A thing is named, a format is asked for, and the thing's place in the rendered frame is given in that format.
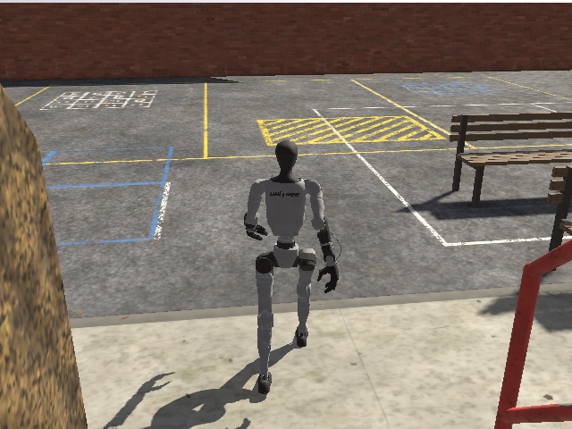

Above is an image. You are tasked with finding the robot right hand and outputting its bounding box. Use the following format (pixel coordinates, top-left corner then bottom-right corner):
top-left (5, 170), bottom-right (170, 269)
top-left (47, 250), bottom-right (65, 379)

top-left (317, 263), bottom-right (339, 293)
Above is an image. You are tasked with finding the left robot forearm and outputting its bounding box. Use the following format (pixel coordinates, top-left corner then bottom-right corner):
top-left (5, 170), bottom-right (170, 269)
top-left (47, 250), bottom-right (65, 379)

top-left (244, 213), bottom-right (257, 232)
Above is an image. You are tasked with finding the robot left foot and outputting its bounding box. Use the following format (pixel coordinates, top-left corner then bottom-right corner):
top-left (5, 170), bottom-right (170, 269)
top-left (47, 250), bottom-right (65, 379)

top-left (257, 372), bottom-right (272, 394)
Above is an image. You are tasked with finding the right robot thigh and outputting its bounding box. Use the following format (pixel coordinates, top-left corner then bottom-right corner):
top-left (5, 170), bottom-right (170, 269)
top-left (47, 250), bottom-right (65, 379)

top-left (297, 248), bottom-right (316, 299)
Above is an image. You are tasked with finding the robot left upper arm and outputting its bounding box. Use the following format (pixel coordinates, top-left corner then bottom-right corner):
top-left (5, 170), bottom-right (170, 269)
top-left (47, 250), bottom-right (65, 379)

top-left (245, 179), bottom-right (268, 225)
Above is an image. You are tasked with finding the right robot forearm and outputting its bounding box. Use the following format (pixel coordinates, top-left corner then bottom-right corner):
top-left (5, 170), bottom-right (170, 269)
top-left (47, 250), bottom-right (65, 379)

top-left (317, 216), bottom-right (337, 266)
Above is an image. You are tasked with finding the robot left hand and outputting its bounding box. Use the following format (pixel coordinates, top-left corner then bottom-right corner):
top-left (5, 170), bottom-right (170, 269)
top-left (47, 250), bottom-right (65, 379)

top-left (246, 224), bottom-right (268, 240)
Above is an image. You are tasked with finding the robot right upper arm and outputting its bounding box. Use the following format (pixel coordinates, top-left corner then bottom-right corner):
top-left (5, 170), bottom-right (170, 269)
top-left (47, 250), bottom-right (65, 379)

top-left (304, 179), bottom-right (325, 231)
